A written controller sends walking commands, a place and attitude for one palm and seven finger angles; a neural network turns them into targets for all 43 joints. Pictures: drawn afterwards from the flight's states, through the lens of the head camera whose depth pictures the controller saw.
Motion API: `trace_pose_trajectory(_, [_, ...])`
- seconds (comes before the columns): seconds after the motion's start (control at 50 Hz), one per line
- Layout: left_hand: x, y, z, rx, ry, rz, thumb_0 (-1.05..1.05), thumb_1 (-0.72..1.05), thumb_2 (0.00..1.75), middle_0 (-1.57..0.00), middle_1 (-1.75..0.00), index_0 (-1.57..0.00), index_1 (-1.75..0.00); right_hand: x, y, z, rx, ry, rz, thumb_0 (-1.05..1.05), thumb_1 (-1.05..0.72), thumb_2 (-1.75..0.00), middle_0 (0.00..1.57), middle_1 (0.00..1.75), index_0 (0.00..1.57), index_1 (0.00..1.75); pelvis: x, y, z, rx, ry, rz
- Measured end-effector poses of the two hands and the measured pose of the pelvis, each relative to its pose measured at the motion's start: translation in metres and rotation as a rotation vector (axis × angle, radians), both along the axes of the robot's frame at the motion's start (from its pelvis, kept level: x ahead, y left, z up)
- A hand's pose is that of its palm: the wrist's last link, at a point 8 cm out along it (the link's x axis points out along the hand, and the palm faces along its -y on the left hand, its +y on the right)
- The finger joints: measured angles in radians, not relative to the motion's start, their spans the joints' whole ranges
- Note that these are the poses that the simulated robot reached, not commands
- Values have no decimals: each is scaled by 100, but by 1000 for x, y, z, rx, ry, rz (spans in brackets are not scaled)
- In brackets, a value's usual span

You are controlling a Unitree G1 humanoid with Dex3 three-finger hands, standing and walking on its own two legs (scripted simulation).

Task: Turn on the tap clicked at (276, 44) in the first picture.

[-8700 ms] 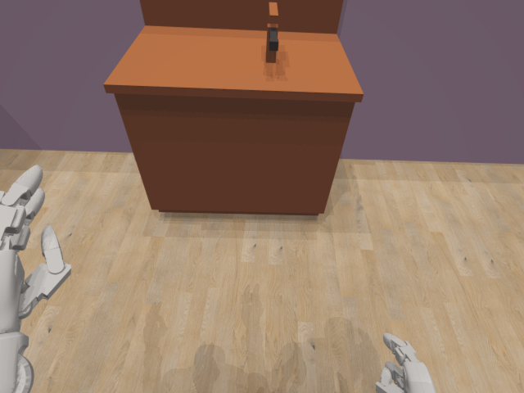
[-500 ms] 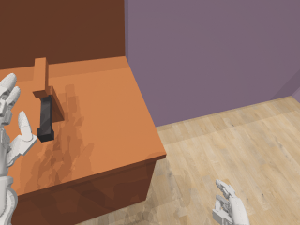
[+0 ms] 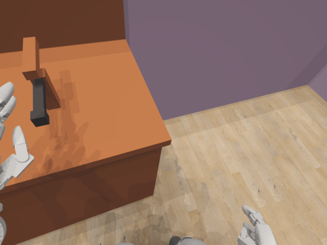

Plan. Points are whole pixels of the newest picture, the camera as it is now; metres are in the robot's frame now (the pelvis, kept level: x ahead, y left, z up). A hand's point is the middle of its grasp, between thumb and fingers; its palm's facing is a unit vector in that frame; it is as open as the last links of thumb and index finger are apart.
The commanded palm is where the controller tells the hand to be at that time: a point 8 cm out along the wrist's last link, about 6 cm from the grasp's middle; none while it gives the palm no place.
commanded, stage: come to a stop and stand still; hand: left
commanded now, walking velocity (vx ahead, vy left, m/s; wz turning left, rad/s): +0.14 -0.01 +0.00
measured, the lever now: (40, 117) +0.35 +0.31 +0.09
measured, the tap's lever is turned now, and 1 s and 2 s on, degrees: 0 0 0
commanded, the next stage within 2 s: look again from close up in 1.10 s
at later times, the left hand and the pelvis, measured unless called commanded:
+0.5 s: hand (2, 151) +0.21 +0.27 +0.19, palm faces +0.43 -0.83 -0.37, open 7.4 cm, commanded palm +0.15 +0.28 +0.19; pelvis -0.02 +0.01 +0.01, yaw -1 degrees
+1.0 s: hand (22, 146) +0.24 +0.26 +0.17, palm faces +0.37 -0.86 -0.35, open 7.4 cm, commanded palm +0.17 +0.29 +0.19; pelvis +0.01 +0.02 +0.01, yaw +0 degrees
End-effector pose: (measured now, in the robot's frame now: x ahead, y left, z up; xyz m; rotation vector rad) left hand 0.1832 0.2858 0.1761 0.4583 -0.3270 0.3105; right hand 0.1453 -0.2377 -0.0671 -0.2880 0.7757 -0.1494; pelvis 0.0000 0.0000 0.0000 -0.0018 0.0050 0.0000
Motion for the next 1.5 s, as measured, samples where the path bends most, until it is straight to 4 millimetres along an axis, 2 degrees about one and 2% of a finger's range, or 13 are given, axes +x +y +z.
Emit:
trace_pose_trajectory(0.08, [-9, 13, 2, 11, 34, 46, 2, 88, 89, -22, -30, -22, -30, -19, 3, 3, 14, 0, -29, 1, -91, -90, 20, 30, 20, 30, -3, 3, 5, -19, -15, 9])
trace_pose_trajectory(0.16, [-15, 13, 7, 13, -6, 63, 2, 88, 89, -21, -30, -22, -30, -23, 8, -1, 37, -2, -4, 1, -90, -90, 20, 30, 20, 30, -5, 3, 4, -28, -19, 3])
trace_pose_trajectory(0.32, [-16, 3, 1, -46, 18, 36, 2, 89, 90, -21, -30, -21, -30, -8, 19, 11, 72, -77, 26, 2, -90, -90, 21, 30, 20, 30, -12, 2, 9, -24, -35, 3])
trace_pose_trajectory(0.38, [-8, 23, 25, 106, -60, 47, 2, 88, 89, -22, -30, -22, -30, -2, 25, 12, 52, -84, 100, 1, -90, -90, 20, 30, 20, 30, -19, -2, 9, -24, -24, 7])
trace_pose_trajectory(0.44, [-5, 36, 33, 60, -100, 83, 2, 88, 89, -22, -30, -22, -30, 3, 27, 15, 80, -112, 112, 1, -90, -90, 21, 30, 20, 30, -22, 0, 9, -19, -22, -9])
trace_pose_trajectory(0.56, [-17, 7, 10, -12, 8, -1, 2, 89, 90, -21, -30, -21, -30, 3, 26, 18, 94, -153, 68, 1, -90, -90, 21, 30, 20, 30, -16, 9, 10, -12, -16, -22])
trace_pose_trajectory(0.66, [-18, 14, -7, -48, 54, 27, 2, 88, 89, -22, -30, -22, -30, 2, 26, 17, 54, -102, 64, 1, -90, -90, 21, 30, 20, 30, -10, 9, 11, -16, -16, -7])
trace_pose_trajectory(0.74, [-10, 24, -1, -67, -4, 73, 2, 88, 89, -22, -30, -22, -30, 7, 28, 17, 38, -82, 79, 1, -90, -90, 20, 30, 20, 30, -5, 9, 11, -17, -20, 1])
trace_pose_trajectory(0.84, [3, 20, 9, -67, -57, 53, 2, 88, 90, -21, -30, -21, -30, 20, 32, 19, 45, -94, 85, 2, -90, -90, 20, 30, 20, 30, 3, 12, 12, -20, -15, 2])
trace_pose_trajectory(0.96, [14, 16, 5, -47, 4, 15, 2, 89, 90, -21, -30, -21, -30, 36, 37, 22, 60, -112, 70, 1, -90, -90, 21, 30, 20, 30, 11, 15, 12, -22, -7, -3])
trace_pose_trajectory(1.08, [14, 21, 3, -38, 40, 31, 2, 88, 89, -21, -30, -22, -30, 43, 39, 21, 59, -99, 71, 1, -90, -90, 21, 30, 20, 30, 15, 16, 12, -22, -7, 0])
trace_pose_trajectory(1.26, [8, 22, 5, -55, 28, 62, 2, 88, 89, -21, -30, -21, -30, 44, 39, 18, 58, -81, 73, 1, -90, -90, 21, 30, 20, 30, 15, 16, 12, -24, -16, 3])
trace_pose_trajectory(1.5, [5, 17, 5, -63, 35, 62, 2, 89, 89, -21, -30, -21, -30, 33, 34, 17, 62, -78, 52, 1, -90, -90, 21, 30, 20, 30, 11, 13, 13, -21, -24, 3])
